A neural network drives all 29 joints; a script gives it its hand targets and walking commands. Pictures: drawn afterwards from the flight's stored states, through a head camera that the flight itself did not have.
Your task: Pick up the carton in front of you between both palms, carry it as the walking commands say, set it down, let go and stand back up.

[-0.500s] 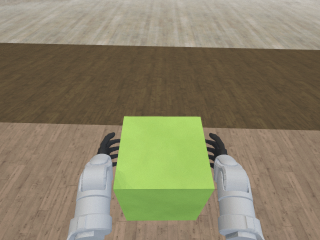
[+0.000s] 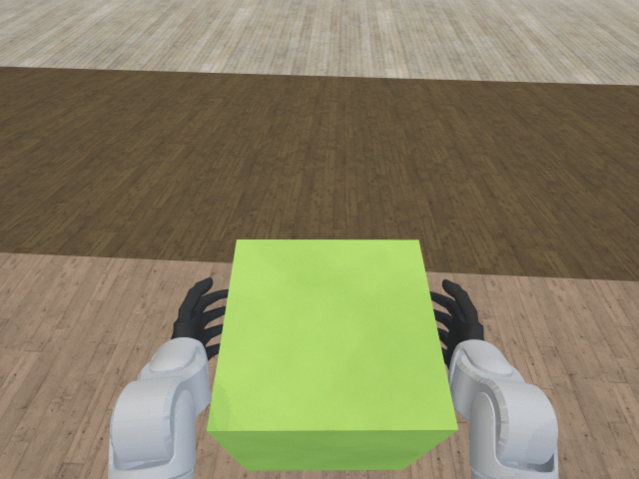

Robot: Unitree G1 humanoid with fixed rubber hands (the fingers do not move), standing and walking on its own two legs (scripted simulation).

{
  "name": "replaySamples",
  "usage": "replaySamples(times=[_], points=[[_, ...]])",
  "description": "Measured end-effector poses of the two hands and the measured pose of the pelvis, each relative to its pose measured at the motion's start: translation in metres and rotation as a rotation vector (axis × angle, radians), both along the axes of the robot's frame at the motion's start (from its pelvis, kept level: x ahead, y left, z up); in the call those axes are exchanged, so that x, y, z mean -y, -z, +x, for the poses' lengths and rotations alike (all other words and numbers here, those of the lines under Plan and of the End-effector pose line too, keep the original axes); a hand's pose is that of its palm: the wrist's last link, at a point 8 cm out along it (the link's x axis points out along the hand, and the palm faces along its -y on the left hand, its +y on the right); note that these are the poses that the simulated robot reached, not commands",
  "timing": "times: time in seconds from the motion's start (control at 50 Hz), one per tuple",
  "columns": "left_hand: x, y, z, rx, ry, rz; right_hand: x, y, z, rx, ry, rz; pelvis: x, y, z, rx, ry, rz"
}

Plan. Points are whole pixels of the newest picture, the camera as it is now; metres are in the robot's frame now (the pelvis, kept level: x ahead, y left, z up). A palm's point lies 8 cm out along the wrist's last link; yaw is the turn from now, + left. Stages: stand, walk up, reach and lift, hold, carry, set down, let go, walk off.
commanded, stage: carry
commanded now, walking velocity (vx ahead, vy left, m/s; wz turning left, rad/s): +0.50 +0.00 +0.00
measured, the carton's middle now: (326, 363) +0.25 +0.00 +0.02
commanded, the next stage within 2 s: none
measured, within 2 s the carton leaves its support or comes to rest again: neither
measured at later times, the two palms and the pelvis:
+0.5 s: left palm (209, 170) +0.55 +0.19 +0.10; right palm (394, 184) +0.52 -0.11 +0.10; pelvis +0.31 +0.06 +0.01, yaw -5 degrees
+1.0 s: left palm (242, 89) +0.86 +0.18 +0.09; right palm (377, 91) +0.87 -0.12 +0.08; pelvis +0.64 +0.02 +0.01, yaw +1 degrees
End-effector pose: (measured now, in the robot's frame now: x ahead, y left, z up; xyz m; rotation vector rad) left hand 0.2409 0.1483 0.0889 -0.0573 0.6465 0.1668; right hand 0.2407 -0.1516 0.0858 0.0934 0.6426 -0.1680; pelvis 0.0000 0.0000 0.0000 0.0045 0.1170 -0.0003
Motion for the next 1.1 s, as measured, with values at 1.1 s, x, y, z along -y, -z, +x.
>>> replaySamples(times=[1.1], points=[[-0.04, 0.003, 0.71, 0.041, -0.036, -0.004, -0.037, 0.007, 0.715, 0.031, 0.003, -0.012, -0.034, 0.004, 0.709, 0.038, 0.003, -0.004]])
